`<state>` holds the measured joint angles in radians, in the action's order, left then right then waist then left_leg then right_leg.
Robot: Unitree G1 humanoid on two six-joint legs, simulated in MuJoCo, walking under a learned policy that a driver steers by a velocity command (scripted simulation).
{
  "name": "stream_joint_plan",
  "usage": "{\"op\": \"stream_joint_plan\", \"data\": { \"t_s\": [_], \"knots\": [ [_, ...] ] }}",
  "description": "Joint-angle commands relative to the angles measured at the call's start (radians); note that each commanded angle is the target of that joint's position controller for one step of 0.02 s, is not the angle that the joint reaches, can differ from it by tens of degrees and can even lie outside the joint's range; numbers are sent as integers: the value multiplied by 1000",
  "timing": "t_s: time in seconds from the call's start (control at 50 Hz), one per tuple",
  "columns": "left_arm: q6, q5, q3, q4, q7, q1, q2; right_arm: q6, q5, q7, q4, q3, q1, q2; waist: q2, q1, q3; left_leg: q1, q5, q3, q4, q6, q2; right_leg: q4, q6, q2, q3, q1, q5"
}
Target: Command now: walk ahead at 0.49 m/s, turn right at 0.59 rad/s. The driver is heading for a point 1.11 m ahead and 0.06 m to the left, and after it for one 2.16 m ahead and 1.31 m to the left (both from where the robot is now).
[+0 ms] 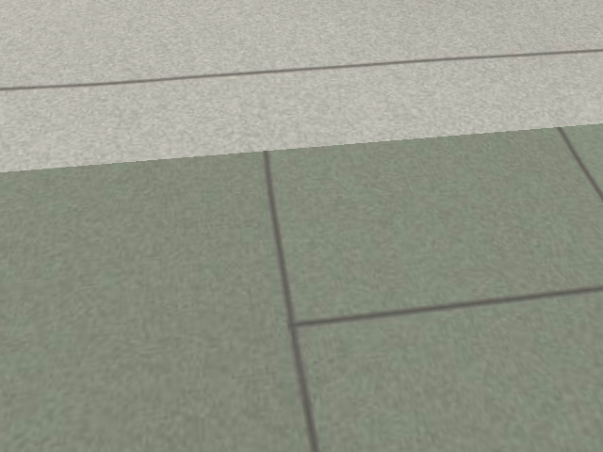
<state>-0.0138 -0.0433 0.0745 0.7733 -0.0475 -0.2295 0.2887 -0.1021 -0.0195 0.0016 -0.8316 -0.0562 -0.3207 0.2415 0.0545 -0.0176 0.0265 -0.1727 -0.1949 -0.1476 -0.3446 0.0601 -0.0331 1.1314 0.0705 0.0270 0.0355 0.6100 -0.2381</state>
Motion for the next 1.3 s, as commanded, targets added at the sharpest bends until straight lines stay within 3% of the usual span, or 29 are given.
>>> {"op": "stream_joint_plan", "data": {
  "t_s": [0.02, 0.12, 0.2, 0.24, 0.28, 0.3, 0.32, 0.34, 0.36, 0.38, 0.4, 0.42, 0.46, 0.52, 0.64, 0.72, 0.78, 0.82, 0.84, 0.86, 0.88, 0.9, 0.94, 0.96, 1.0, 1.06, 1.16, 1.22, 1.3],
  "knots": [
    [2, 0, -9, -73, -16, 19, 0, -23, 1, 4, 35, -11, -18, 75, -117, 23, 15, 42, 210, 171, 207, 116, 292, -37, -12, 48, 27, 119, 105],
    [-9, 8, -31, -131, -35, 207, -25, -16, 2, -1, 5, -11, -73, 99, -123, -18, 47, 64, 312, 16, 191, 78, 259, -331, -3, 36, -76, 52, 261],
    [-9, 1, -34, -168, -39, 294, -16, 6, 0, -16, -32, -17, -143, 133, -124, -43, 69, 201, 433, -28, 136, 67, 296, -472, 34, 9, -142, 21, 147],
    [-11, -7, -30, -161, -28, 264, -11, 22, -1, -22, -57, -17, -170, 152, -143, -23, 38, 245, 732, -55, 18, 61, 307, -520, 70, -54, -173, -84, 32],
    [-25, -15, -10, -90, -12, 49, 22, 39, 2, -25, -68, -16, -172, 174, -138, 74, -84, 210, 869, -92, -275, 49, 299, -617, 119, -129, -174, -361, 17],
    [-34, -28, 11, -32, 4, -124, 72, 39, 4, -23, -51, -7, -162, 156, -93, 147, -189, 29, 650, -98, -509, 30, 276, -638, 157, -55, -60, -638, 8],
    [-37, -31, 32, -24, 22, -188, 170, 32, 26, 0, 12, 26, -204, 29, 143, 122, -328, -386, -116, -99, -868, -21, 152, -674, 262, 291, 428, -995, -60],
    [-25, 5, 39, -30, 35, -243, 190, 34, 26, -2, 20, -2, -151, 122, 88, 157, -403, -490, -340, 63, -1062, -29, 48, -801, 315, 406, 692, -995, 77],
    [-24, 14, 34, -10, 45, -180, 163, 32, 29, -3, 43, -7, -47, 129, 1, 135, -256, -561, -225, 142, -1059, -16, 104, -796, 272, 350, 468, -898, 215],
    [-35, 18, 20, 0, 46, -126, 112, 23, 34, 1, 41, 6, -25, 97, -25, 98, -142, -526, -164, 157, -983, -10, 125, -821, 235, 309, 333, -734, 321],
    [-46, 16, 8, 6, 45, -81, 72, 28, 25, 4, 19, 5, -42, 86, -59, 51, -83, -466, -137, 170, -899, -9, 149, -855, 180, 259, 235, -622, 347],
    [-56, 22, -3, 13, 45, -47, 40, 47, 5, 9, -2, 5, -82, 77, -36, 10, -53, -401, -124, 180, -850, -15, 155, -888, 146, 221, 161, -535, 353],
    [-78, 23, -12, 29, 43, -52, 17, 74, -8, 23, -32, 0, -124, 61, -13, -11, -42, -349, -91, 183, -827, -19, 137, -937, 125, 195, 90, -474, 376],
    [-97, 26, -8, 62, 43, -87, 35, 86, -4, 35, -17, -5, -47, 46, -2, -10, 12, -440, 19, 190, -773, -23, 134, -993, 104, 178, -2, -474, 366],
    [-104, 26, -20, 105, 52, -143, 24, 77, -7, 44, 40, 6, 152, 26, 6, 29, 70, -514, 224, 137, -502, -20, 117, -1010, 77, 164, -135, -544, 423],
    [-95, 23, -20, 151, 70, -217, 44, 73, -14, 56, 92, 17, 271, 20, -1, 64, 96, -508, 194, 55, -344, 20, 96, -969, 68, 203, -186, -668, 544],
    [-84, 17, -15, 163, 82, -205, 80, 74, -14, 52, 95, 10, 234, 35, 23, 29, 52, -395, 60, -8, -294, 78, 23, -818, 49, 219, -235, -741, 911],
    [-69, 11, -7, 161, 87, -183, 114, 71, -17, 43, 60, -8, 90, 69, 40, -39, -41, -225, -44, -27, -270, 127, -46, -565, 45, 224, -256, -739, 1085],
    [-61, 15, -4, 151, 85, -169, 126, 63, -25, 37, 18, -26, -47, 101, 12, -104, -119, -31, -30, 3, -192, 160, -67, -346, 33, 204, -269, -651, 963],
    [-65, 19, -12, 119, 79, -167, 100, 61, -34, 21, -8, -59, -183, 195, -92, -157, -220, 209, -124, 255, -143, 225, 114, -26, 7, 160, -276, -435, 594],
    [-75, 36, -22, 53, 56, -179, 18, 72, -11, 16, 13, -83, -119, 281, -348, -72, -289, 472, -94, 847, 1, 392, 365, 347, -53, -97, -179, 11, -271],
    [-90, 22, -16, 31, 50, -75, 81, 81, 15, 16, 15, -81, -112, 266, -157, -107, -257, 455, -45, 839, 59, 385, 360, 374, -40, -43, 11, 137, -215],
    [-110, 34, -23, 19, 48, -39, 62, 78, 12, 6, 8, -55, -27, 164, -7, -27, -48, 190, 152, 609, 87, 302, 308, 204, -42, 46, 7, 102, -74],
    [-95, 18, -24, 14, 49, -34, 52, 71, 15, 3, 10, -46, 6, 137, 5, 9, -18, 101, 222, 534, 96, 266, 254, 129, -54, 70, 14, 47, -71],
    [-52, -8, -28, 20, 44, -71, 35, 52, 21, 3, 18, -37, 27, 122, -31, 43, -27, 18, 315, 449, 115, 245, 193, 55, -82, 76, 3, -37, -68],
    [-24, -9, -32, -12, 36, -13, 23, 36, 22, 5, 9, -45, -13, 162, -62, 40, -12, -20, 353, 400, 136, 230, 145, -62, -113, 75, -28, -8, 3],
    [-23, 0, -36, -83, 30, 189, 29, 43, 23, 3, 0, -47, -113, 168, -109, -38, 9, 64, 343, 424, 119, 171, 117, -303, -132, 55, -32, 79, 192],
    [-30, 6, -44, -117, 25, 281, 30, 46, 16, -3, -2, -48, -161, 172, -120, -74, 10, 139, 390, 456, 80, 167, 125, -407, -125, 27, -30, 93, 221],
    [-49, 15, -47, -152, 24, 318, 51, 47, 2, -15, 11, -52, -160, 192, -136, -69, 12, 184, 473, 517, 9, 150, 156, -534, -92, -10, -14, 8, 178]
  ]
}}
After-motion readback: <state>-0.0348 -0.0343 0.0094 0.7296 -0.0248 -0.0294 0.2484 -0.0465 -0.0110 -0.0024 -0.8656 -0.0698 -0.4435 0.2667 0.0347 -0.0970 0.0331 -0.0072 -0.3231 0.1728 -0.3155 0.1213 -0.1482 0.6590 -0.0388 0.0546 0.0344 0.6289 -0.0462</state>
